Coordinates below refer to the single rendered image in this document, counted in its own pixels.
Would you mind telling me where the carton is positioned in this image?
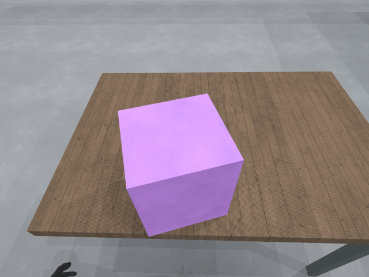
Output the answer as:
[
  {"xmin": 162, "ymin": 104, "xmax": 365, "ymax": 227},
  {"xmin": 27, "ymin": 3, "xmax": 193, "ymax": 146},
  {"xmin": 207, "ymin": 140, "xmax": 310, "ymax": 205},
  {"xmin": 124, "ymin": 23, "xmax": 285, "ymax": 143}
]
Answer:
[{"xmin": 118, "ymin": 93, "xmax": 244, "ymax": 237}]

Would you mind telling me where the table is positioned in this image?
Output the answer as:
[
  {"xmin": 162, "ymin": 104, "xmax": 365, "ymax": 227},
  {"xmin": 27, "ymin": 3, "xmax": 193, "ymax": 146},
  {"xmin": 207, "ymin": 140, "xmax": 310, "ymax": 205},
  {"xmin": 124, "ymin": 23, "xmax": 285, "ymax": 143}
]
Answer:
[{"xmin": 27, "ymin": 72, "xmax": 369, "ymax": 276}]

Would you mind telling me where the left robot hand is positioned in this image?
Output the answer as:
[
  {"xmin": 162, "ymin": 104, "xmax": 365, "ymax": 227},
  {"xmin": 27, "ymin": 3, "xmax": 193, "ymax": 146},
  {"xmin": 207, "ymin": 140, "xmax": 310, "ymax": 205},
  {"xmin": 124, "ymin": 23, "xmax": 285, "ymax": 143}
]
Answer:
[{"xmin": 50, "ymin": 262, "xmax": 77, "ymax": 277}]

